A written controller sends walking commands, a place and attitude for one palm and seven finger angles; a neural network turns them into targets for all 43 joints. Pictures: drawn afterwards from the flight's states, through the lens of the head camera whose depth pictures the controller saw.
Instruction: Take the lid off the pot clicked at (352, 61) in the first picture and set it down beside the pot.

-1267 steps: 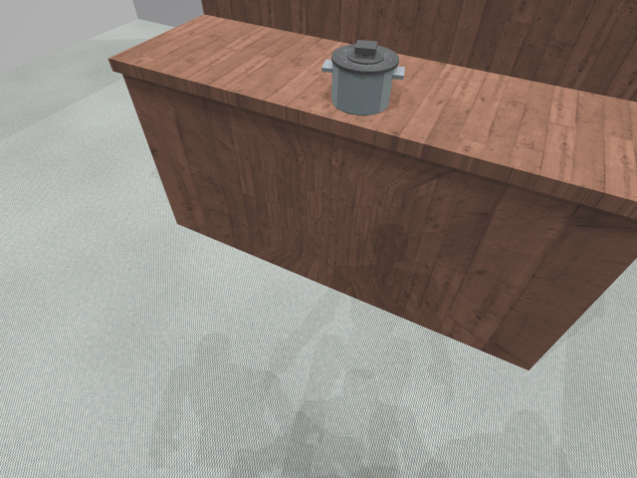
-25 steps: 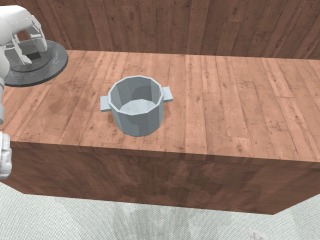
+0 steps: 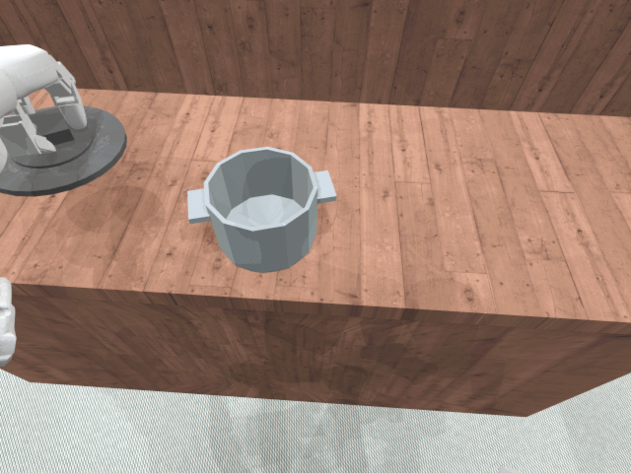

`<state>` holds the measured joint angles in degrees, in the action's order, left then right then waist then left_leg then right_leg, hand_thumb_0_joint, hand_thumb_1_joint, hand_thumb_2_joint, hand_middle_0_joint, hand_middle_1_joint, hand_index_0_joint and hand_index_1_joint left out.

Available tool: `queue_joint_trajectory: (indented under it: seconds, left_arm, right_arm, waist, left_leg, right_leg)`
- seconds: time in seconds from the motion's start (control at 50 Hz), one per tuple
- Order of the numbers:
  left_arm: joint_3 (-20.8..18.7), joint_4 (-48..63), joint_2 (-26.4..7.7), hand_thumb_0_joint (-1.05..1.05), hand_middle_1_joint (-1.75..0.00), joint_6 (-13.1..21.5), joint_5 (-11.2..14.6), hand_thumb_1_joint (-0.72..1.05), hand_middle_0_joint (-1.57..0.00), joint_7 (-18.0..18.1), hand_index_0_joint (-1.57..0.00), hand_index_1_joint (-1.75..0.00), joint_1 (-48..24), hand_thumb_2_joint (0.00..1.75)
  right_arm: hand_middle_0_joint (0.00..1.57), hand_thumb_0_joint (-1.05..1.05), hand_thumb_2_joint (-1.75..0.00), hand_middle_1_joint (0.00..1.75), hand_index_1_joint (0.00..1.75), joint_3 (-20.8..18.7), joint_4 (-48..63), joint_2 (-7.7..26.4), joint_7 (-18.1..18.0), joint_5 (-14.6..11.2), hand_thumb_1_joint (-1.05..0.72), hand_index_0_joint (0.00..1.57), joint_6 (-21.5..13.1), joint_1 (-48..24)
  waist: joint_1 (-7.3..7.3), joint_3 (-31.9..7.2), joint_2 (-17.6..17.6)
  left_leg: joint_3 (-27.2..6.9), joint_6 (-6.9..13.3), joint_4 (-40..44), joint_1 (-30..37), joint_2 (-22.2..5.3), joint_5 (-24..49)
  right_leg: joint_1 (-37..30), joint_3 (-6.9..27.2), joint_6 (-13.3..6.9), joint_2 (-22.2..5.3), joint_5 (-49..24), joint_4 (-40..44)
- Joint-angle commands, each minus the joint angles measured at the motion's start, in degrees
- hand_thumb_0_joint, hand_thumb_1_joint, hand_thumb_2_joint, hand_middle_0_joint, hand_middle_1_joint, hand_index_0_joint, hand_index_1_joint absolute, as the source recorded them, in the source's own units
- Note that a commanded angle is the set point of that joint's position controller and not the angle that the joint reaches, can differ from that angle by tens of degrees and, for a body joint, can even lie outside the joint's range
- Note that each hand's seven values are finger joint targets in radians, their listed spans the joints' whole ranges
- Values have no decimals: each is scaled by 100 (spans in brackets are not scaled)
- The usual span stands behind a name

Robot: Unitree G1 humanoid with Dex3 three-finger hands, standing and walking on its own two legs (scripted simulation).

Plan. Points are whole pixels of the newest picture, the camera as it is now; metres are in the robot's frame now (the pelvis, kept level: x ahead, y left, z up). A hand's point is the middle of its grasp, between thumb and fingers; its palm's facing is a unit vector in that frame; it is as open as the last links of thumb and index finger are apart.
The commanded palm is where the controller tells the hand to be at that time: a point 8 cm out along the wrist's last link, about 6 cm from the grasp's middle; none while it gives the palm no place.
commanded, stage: lower the lid onto the table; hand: left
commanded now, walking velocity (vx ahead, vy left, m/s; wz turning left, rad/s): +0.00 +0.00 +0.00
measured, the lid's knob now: (44, 129) +0.48 +0.31 +0.17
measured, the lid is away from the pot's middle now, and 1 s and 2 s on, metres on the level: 0.25 0.24 0.24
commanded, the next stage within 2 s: none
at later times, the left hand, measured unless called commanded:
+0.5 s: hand (50, 152) +0.45 +0.30 +0.16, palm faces -0.38 -0.07 -0.92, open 7.6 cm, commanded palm +0.46 +0.30 +0.24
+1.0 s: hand (71, 171) +0.45 +0.29 +0.13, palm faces -0.44 -0.07 -0.89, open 7.5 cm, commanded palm +0.47 +0.30 +0.20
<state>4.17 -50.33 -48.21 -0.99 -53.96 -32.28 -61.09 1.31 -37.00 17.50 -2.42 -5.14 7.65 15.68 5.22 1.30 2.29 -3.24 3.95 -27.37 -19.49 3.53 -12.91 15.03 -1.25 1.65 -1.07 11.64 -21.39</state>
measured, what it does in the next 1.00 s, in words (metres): stands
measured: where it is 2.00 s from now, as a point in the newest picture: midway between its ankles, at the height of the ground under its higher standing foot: outside the picture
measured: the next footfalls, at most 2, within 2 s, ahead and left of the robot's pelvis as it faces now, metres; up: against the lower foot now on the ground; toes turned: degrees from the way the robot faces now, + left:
none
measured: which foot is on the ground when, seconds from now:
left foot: down 0.00-1.00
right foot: down 0.00-1.00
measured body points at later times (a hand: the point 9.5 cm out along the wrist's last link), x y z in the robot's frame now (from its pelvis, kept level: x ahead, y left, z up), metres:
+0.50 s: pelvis +0.00 +0.01 +0.00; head +0.06 +0.01 +0.44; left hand +0.47 +0.30 +0.22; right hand +0.08 -0.26 -0.12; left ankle +0.00 +0.07 -0.74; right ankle -0.01 -0.15 -0.74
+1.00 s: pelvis +0.00 +0.01 +0.00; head +0.06 +0.01 +0.44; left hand +0.47 +0.30 +0.18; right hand +0.05 -0.27 -0.12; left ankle +0.00 +0.07 -0.74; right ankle -0.01 -0.15 -0.74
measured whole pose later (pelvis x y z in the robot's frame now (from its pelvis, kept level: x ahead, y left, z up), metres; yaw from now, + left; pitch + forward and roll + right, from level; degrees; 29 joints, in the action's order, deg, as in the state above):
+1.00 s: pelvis +0.00 +0.01 +0.00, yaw -1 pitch +7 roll -2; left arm 4.9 -56.4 -45.6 4.5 -53.7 -28.8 -57.3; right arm 1.3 -37.3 16.8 -2.7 -5.0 8.7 16.7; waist 6.3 0.2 1.7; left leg -2.4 4.5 -30.7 -23.2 3.5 -14.3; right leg 18.7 -0.5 1.9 -1.0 12.6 -24.1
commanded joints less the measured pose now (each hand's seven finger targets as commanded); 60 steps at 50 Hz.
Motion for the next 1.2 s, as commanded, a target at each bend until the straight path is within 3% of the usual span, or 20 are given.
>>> queue_joint_trajectory:
  seconds: [0.0,0.06,0.14,0.16,0.22,0.28,0.32,0.38,0.42,0.6,0.66,0.7,0.76,0.84,0.86,0.92,0.96,1.08,1.16,1.18]
  left_arm:
    - [-596,1533,-1849,0,-88,18,4,53,-78,360,-85,-95,-3405,115]
    - [-865,1600,-2135,0,-88,61,-30,53,-78,402,-85,-95,-3285,115]
    - [-653,1535,-1825,0,-88,58,77,53,-78,414,-85,-95,-3119,115]
    - [-887,1758,-2070,0,-88,80,2,53,-78,431,-85,-95,-3162,115]
    - [-604,1222,-1692,0,-88,48,55,53,-78,389,-85,-95,-2956,115]
    - [-727,1695,-1912,0,-88,117,13,53,-78,448,-85,-95,-3314,115]
    - [-542,1420,-1619,0,-88,108,38,53,-78,450,-85,-95,-3132,115]
    - [-764,1339,-1892,0,-88,198,46,53,-78,483,-85,-95,-3098,115]
    - [-465,1241,-1549,0,-88,202,99,53,-78,470,-85,-95,-3181,115]
    - [-447,1342,-1517,0,-88,396,113,53,-78,556,-85,-95,-3263,115]
    - [-757,1069,-1856,0,-88,437,83,53,-78,592,-85,-95,-2954,115]
    - [-530,971,-1585,0,-88,437,95,53,-78,586,-85,-95,-2969,115]
    - [-624,1265,-1730,0,-88,492,52,53,-78,639,-85,-95,-3079,115]
    - [-497,727,-1568,0,-88,493,141,53,-78,637,-85,-95,-2763,115]
    - [-696,932,-1817,0,-88,515,83,53,-78,652,-85,-95,-2946,115]
    - [-494,749,-1703,0,-88,541,67,53,-78,665,-85,-95,-3083,115]
    - [-686,1185,-1952,0,-88,639,26,53,-78,729,-85,-95,-3212,115]
    - [-680,682,-1792,0,-88,685,101,53,-78,710,-85,-95,-2662,115]
    - [-548,1038,-1627,0,-88,729,103,53,-78,734,-85,-95,-2822,115]
    - [-657,782,-1702,0,-88,725,101,53,-78,742,-85,-95,-2616,115]
  right_arm:
    - [20,0,-90,30,30,-330,572,860,-35,-9,-90,20,-149,101]
    - [20,0,-90,30,30,-345,611,875,-4,33,-90,20,-137,157]
    - [20,0,-90,30,30,-379,618,909,12,22,-90,20,-107,113]
    - [20,0,-90,30,30,-368,664,865,35,41,-90,20,-97,129]
    - [20,0,-90,30,30,-331,621,854,22,1,-90,20,-49,81]
    - [20,0,-90,30,30,-361,685,863,21,13,-90,20,-41,47]
    - [20,0,-90,30,30,-344,641,830,-5,23,-90,20,-71,91]
    - [20,0,-90,30,30,-342,639,859,-19,28,-90,20,-60,97]
    - [20,0,-90,30,30,-328,585,840,-42,6,-90,20,-66,106]
    - [20,0,-90,30,30,-348,537,852,-62,31,-90,20,-118,195]
    - [20,0,-90,30,30,-358,513,892,-48,63,-90,20,-97,290]
    - [20,0,-90,30,30,-352,526,874,-49,24,-90,20,-70,214]
    - [20,0,-90,30,30,-378,557,885,-25,61,-90,20,-54,277]
    - [20,0,-90,30,30,-380,505,935,-63,37,-90,20,-35,299]
    - [20,0,-90,30,30,-377,507,910,-62,51,-90,20,-35,347]
    - [20,0,-90,30,30,-349,466,927,-113,11,-90,20,-46,340]
    - [20,0,-90,30,30,-378,510,917,-123,50,-90,20,-64,364]
    - [20,0,-90,30,30,-373,446,925,-116,35,-90,20,-31,407]
    - [20,0,-90,30,30,-402,452,907,-103,54,-90,20,-24,440]
    - [20,0,-90,30,30,-392,441,915,-117,46,-90,20,-8,438]
  waist:
    - [19,-2689,756]
    - [-35,-2893,666]
    - [23,-2762,802]
    - [-36,-2957,696]
    - [14,-2554,512]
    - [7,-2946,612]
    - [47,-2767,775]
    - [14,-2762,536]
    - [64,-2562,602]
    - [69,-2727,785]
    - [26,-2777,462]
    - [56,-2546,591]
    - [44,-2805,781]
    - [98,-2553,617]
    - [56,-2723,415]
    - [120,-2567,501]
    - [79,-2986,778]
    - [103,-2682,714]
    - [119,-2879,932]
    - [125,-2834,678]
  left_leg:
    - [-268,75,35,2056,-113,2753]
    - [-273,62,-5,2038,-105,2878]
    - [-290,33,-79,2107,-111,3070]
    - [-329,37,-43,2141,-121,3094]
    - [-250,66,-29,1848,-95,2705]
    - [-281,83,-62,2026,-91,2740]
    - [-316,45,-74,2086,-99,2782]
    - [-278,79,-49,1873,-76,2439]
    - [-293,52,-2,1879,-91,2310]
    - [-344,4,-39,2026,-107,2402]
    - [-298,34,-76,1800,-90,2408]
    - [-292,16,-51,1722,-98,2356]
    - [-354,-35,-89,1941,-126,2497]
    - [-249,22,-125,1661,-97,2155]
    - [-244,57,-97,1641,-99,2008]
    - [-190,69,-73,1519,-100,1741]
    - [-227,56,-170,1823,-124,2172]
    - [-210,50,-288,1719,-138,2509]
    - [-284,-9,-354,2014,-175,2820]
    - [-246,34,-396,1897,-160,2707]
  right_leg:
    - [-85,-261,-379,374,-1459,-9]
    - [-214,-223,-378,384,-1532,-38]
    - [20,-239,-405,345,-1544,-33]
    - [-107,-233,-381,394,-1510,-60]
    - [25,-273,-374,376,-1447,-65]
    - [-87,-228,-384,376,-1457,-89]
    - [162,-272,-384,397,-1300,-75]
    - [-21,-243,-388,374,-1307,-68]
    - [161,-294,-388,383,-1168,-50]
    - [245,-269,-406,394,-1113,-100]
    - [31,-223,-386,396,-1299,-129]
    - [181,-271,-403,394,-1236,-153]
    - [243,-253,-409,420,-1118,-154]
    - [313,-243,-416,365,-1126,-153]
    - [120,-222,-378,399,-1145,-161]
    - [250,-242,-377,395,-1061,-180]
    - [199,-193,-382,399,-1153,-218]
    - [433,-225,-367,421,-1249,-271]
    - [614,-231,-368,447,-1170,-297]
    - [570,-215,-353,446,-1214,-305]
